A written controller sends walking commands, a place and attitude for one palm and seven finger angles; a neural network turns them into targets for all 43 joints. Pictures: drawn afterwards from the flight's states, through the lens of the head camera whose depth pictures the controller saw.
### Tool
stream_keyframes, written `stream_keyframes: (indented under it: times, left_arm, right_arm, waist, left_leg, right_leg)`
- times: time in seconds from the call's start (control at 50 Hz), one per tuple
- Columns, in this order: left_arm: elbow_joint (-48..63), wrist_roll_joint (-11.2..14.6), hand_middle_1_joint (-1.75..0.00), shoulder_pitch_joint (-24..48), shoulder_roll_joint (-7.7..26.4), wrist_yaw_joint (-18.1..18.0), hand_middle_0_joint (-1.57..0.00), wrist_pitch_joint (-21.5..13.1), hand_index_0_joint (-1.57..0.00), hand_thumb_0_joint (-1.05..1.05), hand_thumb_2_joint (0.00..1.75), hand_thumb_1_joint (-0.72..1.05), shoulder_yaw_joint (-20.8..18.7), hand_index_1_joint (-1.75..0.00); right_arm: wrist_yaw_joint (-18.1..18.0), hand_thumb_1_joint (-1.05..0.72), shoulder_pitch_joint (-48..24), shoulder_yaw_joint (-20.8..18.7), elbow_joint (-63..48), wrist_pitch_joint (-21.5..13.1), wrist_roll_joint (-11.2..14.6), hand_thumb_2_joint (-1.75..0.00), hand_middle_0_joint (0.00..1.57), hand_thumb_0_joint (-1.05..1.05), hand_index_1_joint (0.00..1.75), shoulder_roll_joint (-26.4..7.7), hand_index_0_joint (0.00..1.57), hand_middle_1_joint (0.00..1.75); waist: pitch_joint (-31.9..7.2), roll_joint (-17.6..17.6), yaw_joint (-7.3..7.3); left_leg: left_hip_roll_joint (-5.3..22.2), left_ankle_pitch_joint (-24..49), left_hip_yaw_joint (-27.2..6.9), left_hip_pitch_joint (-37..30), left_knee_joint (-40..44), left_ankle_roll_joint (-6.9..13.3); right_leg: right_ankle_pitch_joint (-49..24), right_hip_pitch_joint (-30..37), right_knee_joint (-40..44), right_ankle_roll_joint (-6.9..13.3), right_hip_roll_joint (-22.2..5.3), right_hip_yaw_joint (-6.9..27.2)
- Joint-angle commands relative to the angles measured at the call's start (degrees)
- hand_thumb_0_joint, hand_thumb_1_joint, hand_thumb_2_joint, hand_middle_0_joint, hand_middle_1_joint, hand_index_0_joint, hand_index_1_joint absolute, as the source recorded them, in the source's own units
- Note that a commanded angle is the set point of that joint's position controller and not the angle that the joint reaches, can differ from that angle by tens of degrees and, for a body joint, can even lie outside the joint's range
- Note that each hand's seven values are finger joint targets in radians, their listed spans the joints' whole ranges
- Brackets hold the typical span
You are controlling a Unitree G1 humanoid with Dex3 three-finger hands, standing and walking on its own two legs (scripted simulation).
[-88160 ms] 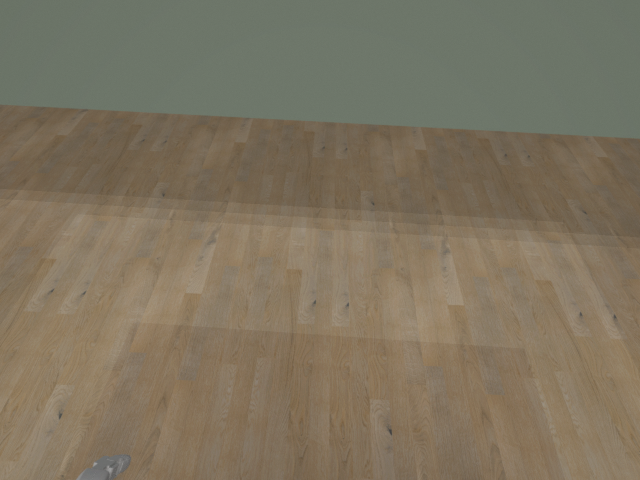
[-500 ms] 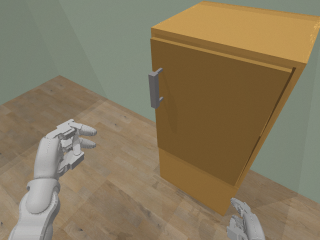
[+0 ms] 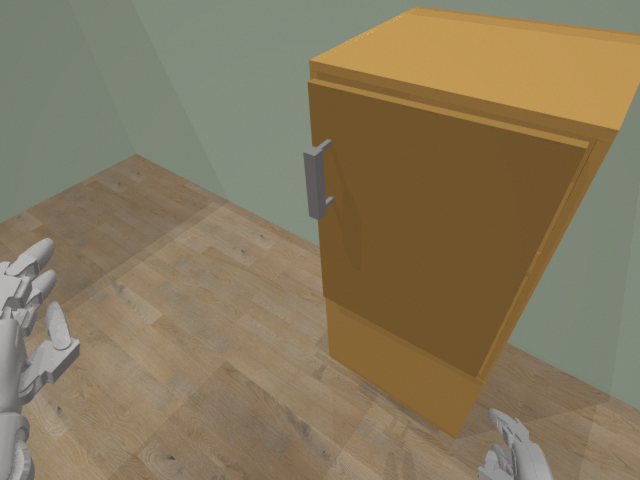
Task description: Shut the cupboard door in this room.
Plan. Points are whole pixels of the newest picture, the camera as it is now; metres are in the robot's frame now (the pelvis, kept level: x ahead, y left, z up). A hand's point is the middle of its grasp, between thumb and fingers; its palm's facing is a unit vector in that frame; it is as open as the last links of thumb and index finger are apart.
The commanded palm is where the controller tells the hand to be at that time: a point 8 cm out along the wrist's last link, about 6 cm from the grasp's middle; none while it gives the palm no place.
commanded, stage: draw the hand back to the body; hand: left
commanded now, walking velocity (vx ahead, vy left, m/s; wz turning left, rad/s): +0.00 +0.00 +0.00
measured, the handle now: (322, 179) +0.63 +0.08 +0.05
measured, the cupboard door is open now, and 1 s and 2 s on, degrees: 2 2 2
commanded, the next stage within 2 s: step back with the hand held close in 0.16 s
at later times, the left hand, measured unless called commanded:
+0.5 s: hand (88, 335) +0.20 +0.26 +0.15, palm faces +0.39 -0.79 -0.48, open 7.4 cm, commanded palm +0.14 +0.30 +0.17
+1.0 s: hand out of the picture +0.11 +0.30 +0.15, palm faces +0.47 -0.75 -0.46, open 7.4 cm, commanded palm +0.04 +0.32 +0.17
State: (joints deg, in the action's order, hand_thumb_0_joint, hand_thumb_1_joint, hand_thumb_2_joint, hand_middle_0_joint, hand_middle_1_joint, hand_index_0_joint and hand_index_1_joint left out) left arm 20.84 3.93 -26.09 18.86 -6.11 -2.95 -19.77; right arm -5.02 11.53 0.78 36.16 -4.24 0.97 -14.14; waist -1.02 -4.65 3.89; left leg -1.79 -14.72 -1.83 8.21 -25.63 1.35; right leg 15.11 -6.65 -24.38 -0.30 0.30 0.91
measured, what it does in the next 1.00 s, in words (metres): shifts its weight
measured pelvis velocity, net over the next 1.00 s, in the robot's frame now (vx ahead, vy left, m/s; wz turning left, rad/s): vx -0.10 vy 0.02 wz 0.01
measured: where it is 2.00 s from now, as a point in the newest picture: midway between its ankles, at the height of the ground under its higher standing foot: outside the picture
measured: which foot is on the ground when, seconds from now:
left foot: down 0.00-1.00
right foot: down 0.00-1.00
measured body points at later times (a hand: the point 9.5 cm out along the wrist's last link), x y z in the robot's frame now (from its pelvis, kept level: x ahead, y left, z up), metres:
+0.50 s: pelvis +0.00 +0.00 +0.00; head +0.00 -0.03 +0.45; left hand +0.18 +0.30 +0.18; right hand +0.17 -0.25 -0.10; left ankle -0.01 +0.11 -0.74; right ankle -0.02 -0.12 -0.74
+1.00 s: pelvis -0.10 +0.02 -0.02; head -0.10 +0.03 +0.43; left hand +0.08 +0.33 +0.18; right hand +0.07 -0.22 -0.09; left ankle -0.01 +0.11 -0.74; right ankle -0.03 -0.12 -0.74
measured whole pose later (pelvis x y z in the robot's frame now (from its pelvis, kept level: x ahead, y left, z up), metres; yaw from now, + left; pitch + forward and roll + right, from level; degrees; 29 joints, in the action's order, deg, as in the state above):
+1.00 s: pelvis -0.10 +0.02 -0.02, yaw +1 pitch -2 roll -2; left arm 24.7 0.3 -27.9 23.1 -8.2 -11.5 -25.4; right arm -5.1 14.2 0.5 31.4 -1.7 0.9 -13.0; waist -0.2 -1.0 -0.8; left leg -0.6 -13.2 1.2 24.8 -38.6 4.1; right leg 13.6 -21.1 -36.4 -2.5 1.2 3.0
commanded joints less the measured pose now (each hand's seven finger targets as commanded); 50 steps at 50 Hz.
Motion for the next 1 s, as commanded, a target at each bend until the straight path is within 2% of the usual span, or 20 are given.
stream_keyframes:
  times: [0.0, 0.02, 0.06, 0.16, 0.26, 0.28, 0.3, 0.32, 0.34, 0.38, 0.46, 0.52, 0.6, 0.62, 0.68, 0.72, 0.74, 0.82, 0.86, 0.98]
  left_arm:
    - [13.3, 0.0, -0.30, 6.3, 12.9, -0.9, -0.20, -4.7, -0.20, 0.00, 0.90, 0.90, -6.9, -0.30]
    - [13.4, 0.0, -0.30, 5.6, 14.5, -1.0, -0.20, -4.8, -0.20, 0.00, 0.90, 0.90, -8.4, -0.30]
    - [14.4, 0.1, -0.30, 5.2, 13.9, -0.9, -0.20, -5.0, -0.20, 0.00, 0.90, 0.90, -8.0, -0.30]
    - [13.1, 0.3, -0.30, 5.1, 12.6, -0.6, -0.20, -4.8, -0.20, 0.00, 0.90, 0.90, -7.1, -0.30]
    - [10.3, 0.7, -0.30, 3.4, 11.9, -0.2, -0.20, -4.7, -0.20, 0.00, 0.90, 0.90, -7.2, -0.30]
    - [13.3, 0.2, -0.30, 9.5, 18.0, -0.9, -0.20, -7.2, -0.20, 0.00, 0.90, 0.90, -13.0, -0.30]
    - [9.1, 0.3, -0.30, 4.5, 14.7, -0.7, -0.20, -7.9, -0.20, 0.00, 0.90, 0.90, -10.4, -0.30]
    - [9.0, 0.2, -0.30, 3.7, 14.9, -0.6, -0.20, -8.2, -0.20, 0.00, 0.90, 0.90, -10.3, -0.30]
    - [8.1, -0.1, -0.30, 2.7, 13.4, -0.6, -0.20, -8.6, -0.20, 0.00, 0.90, 0.90, -8.7, -0.30]
    - [8.9, -0.3, -0.30, 1.6, 13.6, -0.8, -0.20, -9.3, -0.20, 0.00, 0.90, 0.90, -8.5, -0.30]
    - [12.3, -0.2, -0.30, -0.3, 15.5, -1.4, -0.20, -9.5, -0.20, 0.00, 0.90, 0.90, -10.3, -0.30]
    - [14.7, -0.1, -0.30, -1.5, 18.2, -2.0, -0.20, -9.2, -0.20, 0.00, 0.90, 0.90, -12.8, -0.30]
    - [16.5, -0.1, -0.30, -4.1, 17.4, -2.5, -0.20, -9.1, -0.20, 0.00, 0.90, 0.90, -12.9, -0.30]
    - [16.1, -0.2, -0.30, -5.2, 18.8, -2.7, -0.20, -9.1, -0.20, 0.00, 0.90, 0.90, -14.5, -0.30]
    - [16.4, -0.4, -0.30, -5.8, 16.6, -2.7, -0.20, -9.5, -0.20, 0.00, 0.90, 0.90, -12.8, -0.30]
    - [15.4, -0.7, -0.30, -6.2, 17.6, -3.0, -0.20, -9.9, -0.20, 0.00, 0.90, 0.90, -14.4, -0.30]
    - [15.4, -0.8, -0.30, -6.0, 15.8, -2.9, -0.20, -10.1, -0.20, 0.00, 0.90, 0.90, -12.8, -0.30]
    - [15.5, -1.9, -0.30, -2.8, 16.4, -3.2, -0.20, -11.4, -0.20, 0.00, 0.90, 0.90, -13.7, -0.30]
    - [16.0, -2.5, -0.30, -0.5, 14.7, -3.3, -0.20, -12.2, -0.20, 0.00, 0.90, 0.90, -12.3, -0.30]
    - [17.7, -4.3, -0.30, 5.0, 15.1, -3.6, -0.20, -13.9, -0.20, 0.00, 0.90, 0.90, -13.0, -0.30]
  right_arm:
    - [-0.6, -0.90, -8.1, -2.0, -9.8, -3.8, -0.1, -0.90, 0.20, 0.00, 0.30, -4.7, 0.20, 0.30]
    - [-0.7, -0.90, -8.2, -2.0, -9.3, -4.0, -0.3, -0.90, 0.20, 0.00, 0.30, -4.8, 0.20, 0.30]
    - [-0.6, -0.90, -8.5, -1.7, -9.7, -4.1, -0.2, -0.90, 0.20, 0.00, 0.30, -4.1, 0.20, 0.30]
    - [-0.5, -0.90, -8.5, -1.5, -9.3, -4.3, 0.0, -0.90, 0.20, 0.00, 0.30, -3.9, 0.20, 0.30]
    - [-0.4, -0.90, -8.2, -1.9, -9.5, -4.0, -0.1, -0.90, 0.20, 0.00, 0.30, -4.2, 0.20, 0.30]
    - [0.0, -0.90, -7.3, -2.5, -11.2, -3.0, 0.5, -0.90, 0.20, 0.00, 0.30, -6.1, 0.20, 0.30]
    - [0.0, -0.90, -7.3, -2.5, -10.1, -2.4, 0.3, -0.90, 0.20, 0.00, 0.30, -5.5, 0.20, 0.30]
    - [0.1, -0.90, -7.7, -2.7, -10.0, -1.9, 0.2, -0.90, 0.20, 0.00, 0.30, -5.5, 0.20, 0.30]
    - [0.3, -0.90, -7.4, -2.6, -9.9, -1.4, 0.2, -0.90, 0.20, 0.00, 0.30, -5.2, 0.20, 0.30]
    - [0.4, -0.90, -6.9, -3.2, -9.9, -0.6, 0.2, -0.90, 0.20, 0.00, 0.30, -5.5, 0.20, 0.30]
    - [-0.1, -0.90, -7.4, -3.8, -11.5, 1.0, 0.4, -0.90, 0.20, 0.00, 0.30, -5.9, 0.20, 0.30]
    - [-0.6, -0.90, -7.9, -3.9, -12.7, 2.3, 0.4, -0.90, 0.20, 0.00, 0.30, -6.3, 0.20, 0.30]
    - [-0.6, -0.90, -7.0, -4.0, -14.1, 3.6, 0.6, -0.90, 0.20, 0.00, 0.30, -6.3, 0.20, 0.30]
    - [-0.7, -0.90, -7.2, -4.3, -14.0, 3.6, 0.3, -0.90, 0.20, 0.00, 0.30, -6.7, 0.20, 0.30]
    - [-0.4, -0.90, -6.3, -4.1, -14.5, 3.7, 0.4, -0.90, 0.20, 0.00, 0.30, -6.7, 0.20, 0.30]
    - [-0.5, -0.90, -6.2, -4.3, -14.2, 3.3, 0.1, -0.90, 0.20, 0.00, 0.30, -7.3, 0.20, 0.30]
    - [-0.4, -0.90, -5.7, -4.0, -14.4, 3.1, 0.4, -0.90, 0.20, 0.00, 0.30, -6.7, 0.20, 0.30]
    - [-0.6, -0.90, -5.3, -4.1, -14.3, 1.7, 0.2, -0.90, 0.20, 0.00, 0.30, -7.9, 0.20, 0.30]
    - [-0.6, -0.90, -4.8, -3.9, -14.3, 0.8, 0.3, -0.90, 0.20, 0.00, 0.30, -7.7, 0.20, 0.30]
    - [-0.6, -0.90, -4.6, -4.2, -13.5, -1.9, -0.3, -0.90, 0.20, 0.00, 0.30, -8.0, 0.20, 0.30]
  waist:
    - [-4.6, 3.0, -0.37]
    - [-5.1, 2.0, 0.06]
    - [-5.1, -0.1, 0.03]
    - [-0.4, -1.7, -0.46]
    - [-0.7, 2.6, -0.37]
    - [-0.8, 2.5, -2.46]
    - [-2.0, 5.2, -2.92]
    - [-1.8, 5.5, -2.80]
    - [-2.8, 7.2, -3.19]
    - [-5.7, 6.0, -3.40]
    - [-11.2, 4.5, -3.42]
    - [-12.7, 2.8, -3.14]
    - [-12.1, 1.9, -3.45]
    - [-12.3, 0.2, -3.05]
    - [-9.7, -0.7, -3.63]
    - [-8.3, -2.2, -3.32]
    - [-7.1, -1.5, -3.69]
    - [-3.8, -2.5, -3.91]
    - [-2.8, -2.9, -4.21]
    - [-1.8, -6.8, -3.98]
  left_leg:
    - [2.2, 9.6, 2.3, -1.0, 3.9, 0.3]
    - [2.2, 10.1, 2.3, -0.8, 3.8, 0.2]
    - [2.1, 10.6, 2.8, -0.9, 3.6, 0.1]
    - [2.4, 9.0, 2.8, -0.2, 4.2, -0.3]
    - [2.6, 8.9, 3.1, -0.4, 4.3, 0.1]
    - [3.3, 5.2, 1.8, 2.4, 0.8, 1.2]
    - [2.8, 5.3, 1.2, 1.8, -1.3, 1.2]
    - [2.7, 5.8, 1.1, 1.9, -2.3, 1.0]
    - [2.8, 6.7, 1.2, 2.4, -3.0, 0.7]
    - [3.2, 9.5, 1.4, 2.4, -3.4, 0.3]
    - [4.7, 22.6, 1.4, 0.7, -2.3, 0.2]
    - [5.7, 28.5, 0.6, 1.7, -1.7, 0.2]
    - [6.8, 28.3, -0.4, 5.8, -0.2, 0.3]
    - [7.2, 27.1, -0.7, 7.0, 0.0, 0.6]
    - [8.0, 18.4, -1.7, 12.9, 2.0, 1.1]
    - [8.7, 9.7, -3.0, 19.0, 4.3, 2.2]
    - [8.8, 6.0, -3.1, 21.4, 4.7, 2.4]
    - [9.6, -16.6, -5.4, 33.1, 8.6, 4.2]
    - [10.5, -24.0, -6.7, 38.0, 9.7, 5.1]
    - [14.2, -34.2, -9.4, 45.6, 10.8, 6.8]
  right_leg:
    - [-8.7, -0.3, 3.8, 0.6, -0.4, -1.9]
    - [-9.3, 0.5, 4.2, 0.7, -0.5, -1.7]
    - [-10.2, 0.7, 3.9, 0.8, -0.7, -1.6]
    - [-8.0, -1.6, 5.1, 0.8, -0.3, -1.6]
    - [-8.0, -1.6, 5.3, 0.4, -0.3, -1.4]
    - [-9.8, -5.3, 8.0, 1.2, -3.4, 5.3]
    - [-11.1, -6.4, 8.5, 1.8, -5.2, 6.5]
    - [-14.0, -6.8, 8.7, 2.2, -6.2, 7.5]
    - [-15.7, -6.7, 7.8, 2.5, -7.0, 7.4]
    - [-20.7, -5.4, 5.2, 2.6, -7.5, 6.7]
    - [-31.7, -1.8, -0.8, 1.1, -5.5, 3.5]
    - [-32.8, -0.4, -3.3, 0.4, -4.0, 2.3]
    - [-30.2, 1.0, -5.9, 0.1, -2.8, 1.8]
    - [-29.6, 1.4, -6.1, 0.1, -2.8, 2.1]
    - [-23.4, 1.8, -7.1, -0.2, -1.9, 2.4]
    - [-20.1, 4.1, -7.9, -0.6, -1.2, 2.4]
    - [-18.8, 4.4, -8.4, -0.6, -1.2, 2.7]
    - [-11.3, 7.6, -10.7, -0.9, 0.1, 3.1]
    - [-8.1, 9.2, -13.2, -1.1, 0.7, 2.9]
    - [-2.4, 11.7, -20.5, -1.5, 3.1, 2.0]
